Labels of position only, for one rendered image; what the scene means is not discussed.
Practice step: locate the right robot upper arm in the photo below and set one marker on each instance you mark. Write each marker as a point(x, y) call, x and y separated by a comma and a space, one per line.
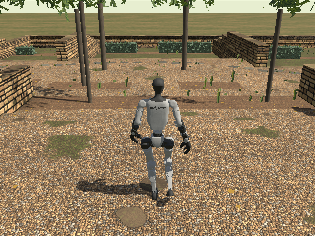
point(176, 113)

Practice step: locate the robot head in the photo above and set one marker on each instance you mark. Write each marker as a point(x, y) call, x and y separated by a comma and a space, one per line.
point(158, 86)

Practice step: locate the robot right thigh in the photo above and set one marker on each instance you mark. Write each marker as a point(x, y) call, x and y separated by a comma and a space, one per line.
point(168, 148)

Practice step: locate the left robot forearm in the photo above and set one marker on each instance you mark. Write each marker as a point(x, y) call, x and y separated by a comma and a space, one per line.
point(134, 128)

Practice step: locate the robot right hand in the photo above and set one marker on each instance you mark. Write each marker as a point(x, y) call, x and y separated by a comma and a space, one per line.
point(188, 146)

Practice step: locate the left robot upper arm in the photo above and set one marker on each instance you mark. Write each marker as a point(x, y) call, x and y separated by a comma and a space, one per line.
point(139, 112)

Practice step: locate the robot left hand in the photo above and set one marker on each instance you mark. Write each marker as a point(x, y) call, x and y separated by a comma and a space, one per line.
point(136, 135)

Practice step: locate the right robot forearm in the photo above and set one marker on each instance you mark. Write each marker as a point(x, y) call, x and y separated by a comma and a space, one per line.
point(183, 133)

